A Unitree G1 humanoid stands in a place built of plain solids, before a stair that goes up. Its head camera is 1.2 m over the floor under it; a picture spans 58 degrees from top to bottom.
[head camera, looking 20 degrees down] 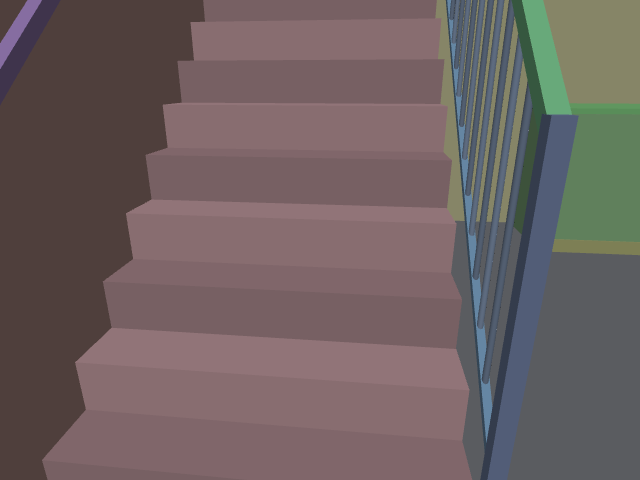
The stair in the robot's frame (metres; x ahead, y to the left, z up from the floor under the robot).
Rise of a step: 0.18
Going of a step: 0.21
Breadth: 1.21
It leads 6 degrees to the right of straight ahead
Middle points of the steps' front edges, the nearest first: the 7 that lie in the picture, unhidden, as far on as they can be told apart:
1.09 0.17 0.37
1.29 0.15 0.56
1.49 0.13 0.74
1.70 0.10 0.93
1.90 0.08 1.11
2.10 0.06 1.30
2.31 0.04 1.48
